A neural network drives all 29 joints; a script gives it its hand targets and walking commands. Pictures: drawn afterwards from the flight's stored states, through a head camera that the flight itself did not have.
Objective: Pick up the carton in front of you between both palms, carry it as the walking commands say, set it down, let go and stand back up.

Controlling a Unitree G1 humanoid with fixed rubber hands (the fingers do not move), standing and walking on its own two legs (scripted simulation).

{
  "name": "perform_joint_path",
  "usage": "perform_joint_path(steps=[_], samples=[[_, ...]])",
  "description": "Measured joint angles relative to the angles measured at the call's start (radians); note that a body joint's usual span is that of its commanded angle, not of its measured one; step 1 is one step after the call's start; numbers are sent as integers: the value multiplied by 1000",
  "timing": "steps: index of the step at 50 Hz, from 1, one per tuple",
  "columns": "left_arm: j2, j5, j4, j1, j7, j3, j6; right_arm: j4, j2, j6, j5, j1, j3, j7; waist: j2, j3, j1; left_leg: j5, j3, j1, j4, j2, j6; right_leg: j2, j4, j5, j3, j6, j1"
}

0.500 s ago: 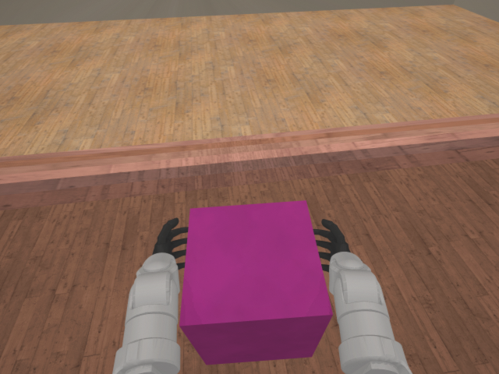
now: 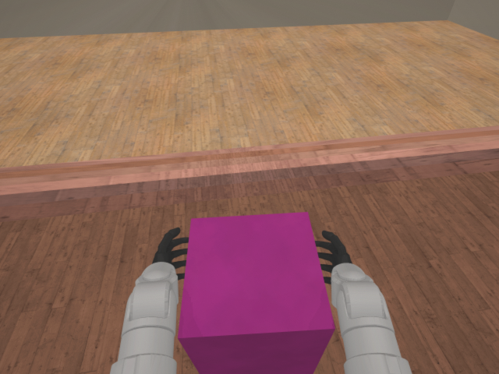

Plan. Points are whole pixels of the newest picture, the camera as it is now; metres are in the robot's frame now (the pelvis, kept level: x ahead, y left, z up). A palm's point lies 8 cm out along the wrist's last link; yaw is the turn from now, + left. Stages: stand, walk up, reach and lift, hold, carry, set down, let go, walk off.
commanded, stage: reach and lift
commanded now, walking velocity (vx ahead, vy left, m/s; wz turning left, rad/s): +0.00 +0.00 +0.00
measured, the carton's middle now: (254, 299) +0.28 +0.00 -0.05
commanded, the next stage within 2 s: hold in 0.04 s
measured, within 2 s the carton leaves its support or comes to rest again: neither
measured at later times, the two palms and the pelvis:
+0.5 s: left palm (160, 273) +0.28 +0.15 +0.05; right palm (344, 273) +0.27 -0.15 +0.05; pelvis -0.02 +0.00 +0.00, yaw +0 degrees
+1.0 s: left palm (160, 270) +0.28 +0.15 +0.05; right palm (343, 269) +0.28 -0.15 +0.05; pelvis +0.00 +0.00 +0.00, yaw +0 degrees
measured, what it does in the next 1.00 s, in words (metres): stands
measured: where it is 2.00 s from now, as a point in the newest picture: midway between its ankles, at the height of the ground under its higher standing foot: outside the picture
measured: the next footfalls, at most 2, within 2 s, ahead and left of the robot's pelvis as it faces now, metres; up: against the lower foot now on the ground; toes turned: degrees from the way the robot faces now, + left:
right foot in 1.68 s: +0.23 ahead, -0.09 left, +0.00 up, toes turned -8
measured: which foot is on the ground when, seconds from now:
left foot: down 0.00-1.00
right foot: down 0.00-1.00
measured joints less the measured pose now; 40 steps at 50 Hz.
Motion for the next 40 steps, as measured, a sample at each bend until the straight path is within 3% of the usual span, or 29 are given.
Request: perform_joint_path(steps=[10,28,40], samples=[[6,-22,-78,23,5,-31,54,-74,-5,52,19,21,30,-5,-1,-5,5,12,3,32,-21,0,1,-1,-19,12,4,1,30],[-13,23,-23,-49,-14,42,64,-13,14,67,-18,-59,-31,10,1,21,7,7,-1,16,21,3,-4,5,20,9,-1,-3,16],[-8,22,-39,-31,-15,24,67,-26,11,70,-14,-45,-13,8,0,16,6,8,-4,26,3,5,-5,6,0,10,-3,-4,28]])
